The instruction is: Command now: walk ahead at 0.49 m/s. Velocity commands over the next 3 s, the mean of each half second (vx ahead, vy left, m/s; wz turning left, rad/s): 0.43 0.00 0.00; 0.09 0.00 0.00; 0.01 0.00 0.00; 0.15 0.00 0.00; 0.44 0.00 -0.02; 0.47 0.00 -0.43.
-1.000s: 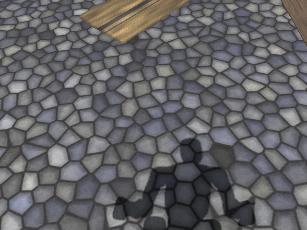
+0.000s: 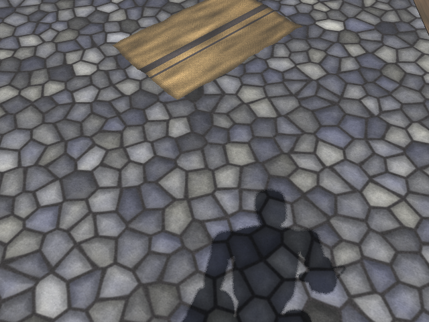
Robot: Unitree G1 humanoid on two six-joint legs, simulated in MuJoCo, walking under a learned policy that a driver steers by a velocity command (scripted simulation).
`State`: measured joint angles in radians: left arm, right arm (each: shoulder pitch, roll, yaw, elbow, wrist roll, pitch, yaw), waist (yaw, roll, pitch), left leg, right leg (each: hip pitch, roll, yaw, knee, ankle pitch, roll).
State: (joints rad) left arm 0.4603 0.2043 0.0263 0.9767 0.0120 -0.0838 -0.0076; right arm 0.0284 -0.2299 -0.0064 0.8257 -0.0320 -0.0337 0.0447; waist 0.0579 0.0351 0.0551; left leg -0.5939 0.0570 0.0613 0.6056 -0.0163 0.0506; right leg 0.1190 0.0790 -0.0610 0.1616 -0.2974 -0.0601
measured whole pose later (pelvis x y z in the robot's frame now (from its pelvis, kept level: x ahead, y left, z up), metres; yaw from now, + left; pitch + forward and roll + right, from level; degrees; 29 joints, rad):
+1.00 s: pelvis +0.36 +0.02 +0.00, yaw +0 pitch -1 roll +0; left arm 0.25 0.18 0.01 1.05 0.01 0.00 0.02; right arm 0.28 -0.15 0.00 1.13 -0.02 0.01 -0.04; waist 0.01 -0.02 0.01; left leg -0.19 0.01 -0.01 0.47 -0.25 -0.01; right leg -0.26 0.04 -0.09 0.40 -0.12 -0.07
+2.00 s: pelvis +0.46 +0.01 -0.01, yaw +0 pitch +0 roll +0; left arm 0.28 0.17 0.04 1.05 0.02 -0.07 -0.01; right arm 0.49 -0.18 -0.05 1.16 -0.02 -0.04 -0.03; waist -0.02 0.05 0.00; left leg -0.04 0.00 -0.01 0.46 -0.42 0.02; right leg -0.29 0.00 -0.09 0.56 -0.30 -0.07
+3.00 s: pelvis +1.00 -0.03 -0.01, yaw -16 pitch +0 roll +1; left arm 0.03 0.17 0.05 0.87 0.04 -0.04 -0.04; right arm 0.44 -0.16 -0.04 1.05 -0.02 -0.09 -0.05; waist -0.03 -0.01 0.08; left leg 0.08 0.02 0.34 0.46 -0.47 0.01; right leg -0.47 0.03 -0.16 0.57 -0.08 -0.17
